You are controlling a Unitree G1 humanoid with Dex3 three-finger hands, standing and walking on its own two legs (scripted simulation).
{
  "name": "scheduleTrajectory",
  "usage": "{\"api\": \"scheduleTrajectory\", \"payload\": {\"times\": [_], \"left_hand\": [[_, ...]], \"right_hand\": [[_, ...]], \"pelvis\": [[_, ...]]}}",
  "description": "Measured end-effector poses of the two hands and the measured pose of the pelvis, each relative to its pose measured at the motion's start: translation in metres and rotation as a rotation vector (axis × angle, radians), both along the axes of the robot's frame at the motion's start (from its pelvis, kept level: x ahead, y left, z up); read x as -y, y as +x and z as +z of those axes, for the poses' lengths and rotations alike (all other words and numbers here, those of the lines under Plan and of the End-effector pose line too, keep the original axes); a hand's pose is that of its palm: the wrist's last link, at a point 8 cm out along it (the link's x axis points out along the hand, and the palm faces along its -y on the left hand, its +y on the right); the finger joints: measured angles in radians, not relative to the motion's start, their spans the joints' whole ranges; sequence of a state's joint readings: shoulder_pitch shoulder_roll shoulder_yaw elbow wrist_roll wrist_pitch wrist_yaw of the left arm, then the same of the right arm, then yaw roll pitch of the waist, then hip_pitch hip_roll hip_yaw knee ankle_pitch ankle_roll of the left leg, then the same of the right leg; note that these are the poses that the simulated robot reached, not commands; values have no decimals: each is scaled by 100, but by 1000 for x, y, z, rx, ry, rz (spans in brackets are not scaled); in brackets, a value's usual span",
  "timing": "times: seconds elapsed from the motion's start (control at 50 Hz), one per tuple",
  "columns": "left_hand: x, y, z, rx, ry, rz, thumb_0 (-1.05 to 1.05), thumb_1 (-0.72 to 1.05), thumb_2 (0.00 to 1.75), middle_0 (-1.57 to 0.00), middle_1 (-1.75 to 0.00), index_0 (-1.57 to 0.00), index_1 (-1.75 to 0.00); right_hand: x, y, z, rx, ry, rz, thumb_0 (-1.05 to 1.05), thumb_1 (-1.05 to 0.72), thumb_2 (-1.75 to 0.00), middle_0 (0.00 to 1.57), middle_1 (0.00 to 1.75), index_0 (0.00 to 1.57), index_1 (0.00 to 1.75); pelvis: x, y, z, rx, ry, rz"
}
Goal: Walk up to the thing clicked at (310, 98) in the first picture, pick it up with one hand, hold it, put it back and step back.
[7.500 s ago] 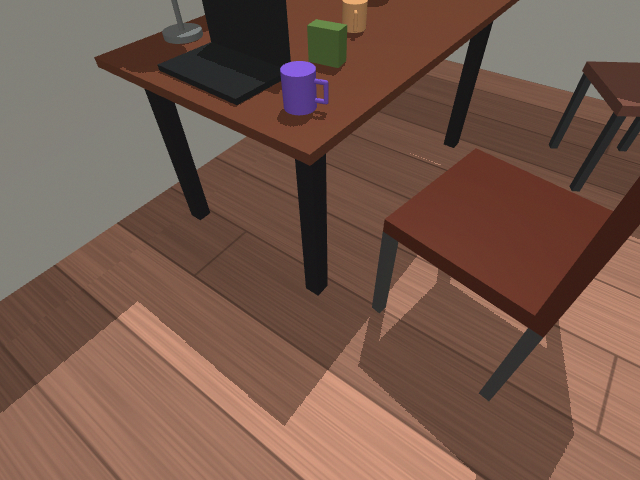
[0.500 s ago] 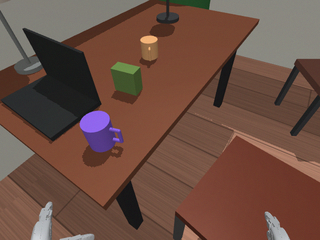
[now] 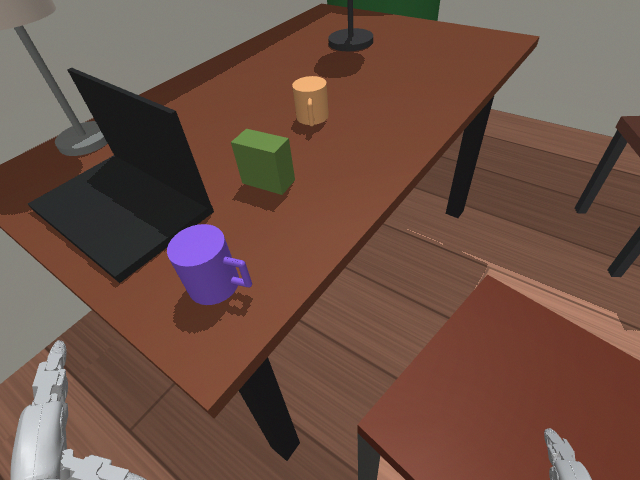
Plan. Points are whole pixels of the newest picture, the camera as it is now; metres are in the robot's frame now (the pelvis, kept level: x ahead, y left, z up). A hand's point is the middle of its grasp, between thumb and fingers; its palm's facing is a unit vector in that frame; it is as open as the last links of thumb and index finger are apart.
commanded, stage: rise first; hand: left
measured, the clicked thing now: (214, 267) +0.44 +0.22 +0.01
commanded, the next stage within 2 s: go down in 0.86 s
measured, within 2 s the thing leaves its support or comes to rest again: neither
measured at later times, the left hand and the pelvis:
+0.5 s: hand (67, 418) +0.18 +0.29 +0.09, palm faces +0.38 -0.82 -0.44, open 17.6 cm; pelvis -0.01 +0.00 +0.00, yaw +1 degrees
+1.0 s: hand (44, 401) +0.18 +0.29 +0.13, palm faces +0.40 -0.80 -0.44, open 17.6 cm; pelvis -0.01 +0.01 +0.00, yaw +0 degrees
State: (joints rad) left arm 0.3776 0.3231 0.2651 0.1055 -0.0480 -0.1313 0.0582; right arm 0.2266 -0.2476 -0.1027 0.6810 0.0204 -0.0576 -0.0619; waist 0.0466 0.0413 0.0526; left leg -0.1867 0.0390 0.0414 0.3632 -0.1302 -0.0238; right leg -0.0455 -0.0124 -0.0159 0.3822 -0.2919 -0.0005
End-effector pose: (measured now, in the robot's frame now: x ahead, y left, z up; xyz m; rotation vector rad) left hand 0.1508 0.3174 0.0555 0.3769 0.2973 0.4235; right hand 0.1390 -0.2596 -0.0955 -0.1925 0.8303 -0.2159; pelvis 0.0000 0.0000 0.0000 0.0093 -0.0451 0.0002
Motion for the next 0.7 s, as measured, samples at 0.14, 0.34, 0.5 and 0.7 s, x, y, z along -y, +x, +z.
{"api": "scheduleTrajectory", "payload": {"times": [0.14,0.34,0.5,0.7], "left_hand": [[0,-4,21,73,50,-18,-1,-56,1,-6,-5,-6,-5],[-3,-11,45,171,91,-38,-2,-58,2,-6,-5,-6,-5],[-4,-13,59,219,126,-71,-2,-58,3,-6,-5,-7,-6],[-5,-11,74,288,156,-100,-2,-60,5,-7,-6,-7,-7]], "right_hand": [[6,7,4,28,-14,-5,-1,49,-3,5,5,6,5],[2,11,11,70,-7,0,-1,48,-4,5,5,6,5],[-4,3,10,70,3,-5,-1,48,-4,5,5,6,5],[-6,1,14,90,-6,-10,-1,47,-5,5,5,6,5]], "pelvis": [[2,-2,0,9,1,7],[1,-5,0,21,0,14],[-4,-9,0,23,-2,13],[-9,-10,0,25,-4,7]]}}
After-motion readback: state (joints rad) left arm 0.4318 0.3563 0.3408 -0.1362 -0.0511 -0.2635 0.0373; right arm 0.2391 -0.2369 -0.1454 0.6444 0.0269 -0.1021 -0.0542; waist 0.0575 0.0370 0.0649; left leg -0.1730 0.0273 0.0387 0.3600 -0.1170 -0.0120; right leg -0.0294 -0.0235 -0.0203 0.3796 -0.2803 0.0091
